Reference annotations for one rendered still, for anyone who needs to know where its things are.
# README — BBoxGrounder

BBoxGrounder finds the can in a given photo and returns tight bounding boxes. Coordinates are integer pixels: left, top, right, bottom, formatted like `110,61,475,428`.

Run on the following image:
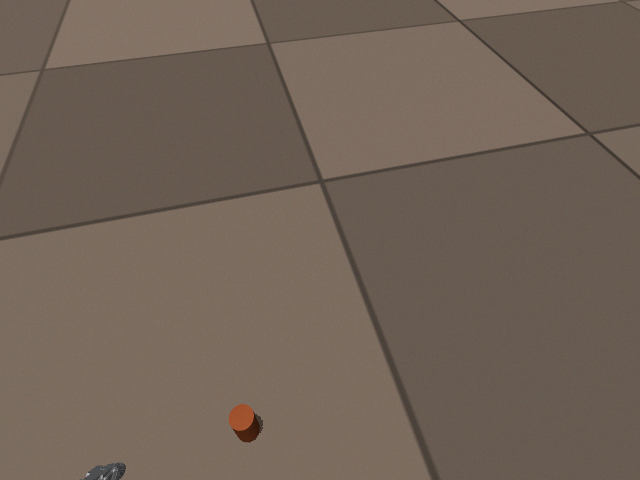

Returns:
229,404,260,442

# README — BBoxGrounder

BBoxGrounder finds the left robot hand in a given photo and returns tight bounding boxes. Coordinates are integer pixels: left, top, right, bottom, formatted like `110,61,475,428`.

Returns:
79,463,126,480

